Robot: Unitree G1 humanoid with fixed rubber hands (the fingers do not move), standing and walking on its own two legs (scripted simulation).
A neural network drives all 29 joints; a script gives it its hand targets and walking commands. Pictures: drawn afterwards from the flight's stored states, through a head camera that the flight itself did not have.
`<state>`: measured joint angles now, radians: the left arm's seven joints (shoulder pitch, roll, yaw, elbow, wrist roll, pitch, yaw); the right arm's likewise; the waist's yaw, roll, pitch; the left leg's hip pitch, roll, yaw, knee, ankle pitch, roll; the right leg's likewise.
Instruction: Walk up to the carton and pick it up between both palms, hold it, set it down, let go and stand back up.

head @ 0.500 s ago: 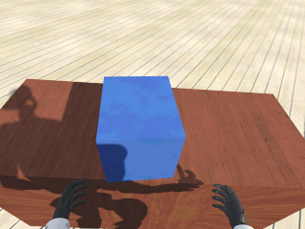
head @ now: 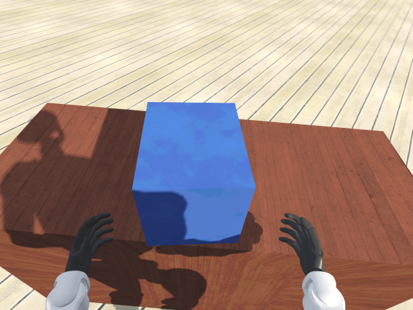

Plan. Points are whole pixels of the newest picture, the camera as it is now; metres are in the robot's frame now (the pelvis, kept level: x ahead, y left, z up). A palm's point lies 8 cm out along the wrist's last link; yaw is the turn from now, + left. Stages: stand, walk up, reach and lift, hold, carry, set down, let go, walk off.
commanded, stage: reach and lift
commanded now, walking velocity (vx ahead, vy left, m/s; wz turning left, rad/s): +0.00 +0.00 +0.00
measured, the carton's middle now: (192, 172) +0.43 +0.07 +0.00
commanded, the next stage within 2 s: none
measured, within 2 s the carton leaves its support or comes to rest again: neither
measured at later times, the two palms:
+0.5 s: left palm (78, 205) +0.27 +0.27 +0.07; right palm (310, 209) +0.30 -0.17 +0.06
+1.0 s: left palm (80, 153) +0.34 +0.27 +0.14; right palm (309, 159) +0.37 -0.16 +0.13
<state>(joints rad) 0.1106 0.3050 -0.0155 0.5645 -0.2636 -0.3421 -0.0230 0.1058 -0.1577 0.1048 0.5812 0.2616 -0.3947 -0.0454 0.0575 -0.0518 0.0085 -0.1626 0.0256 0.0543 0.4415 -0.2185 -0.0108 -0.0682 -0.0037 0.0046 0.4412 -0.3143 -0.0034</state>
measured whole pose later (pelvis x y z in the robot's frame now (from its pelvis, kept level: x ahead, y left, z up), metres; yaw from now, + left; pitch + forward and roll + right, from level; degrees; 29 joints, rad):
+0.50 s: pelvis +0.00 +0.00 +0.01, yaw -1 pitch -3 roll +0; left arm -0.08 0.30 0.12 0.21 -0.22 0.17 -0.04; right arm -0.08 -0.21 0.05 0.28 0.29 0.02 -0.13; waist 0.07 -0.02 0.03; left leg -0.11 0.03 0.06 0.33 -0.16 -0.01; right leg -0.01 0.00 0.02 0.30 -0.23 0.00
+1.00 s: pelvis -0.01 +0.00 +0.01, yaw -1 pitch +2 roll +0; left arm -0.47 0.37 0.18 0.29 -0.23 0.43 -0.02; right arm -0.49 -0.28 0.05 0.36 0.38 0.26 -0.16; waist 0.06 -0.03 -0.01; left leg -0.25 0.05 0.05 0.36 -0.14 -0.02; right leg -0.15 0.02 0.01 0.33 -0.21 -0.01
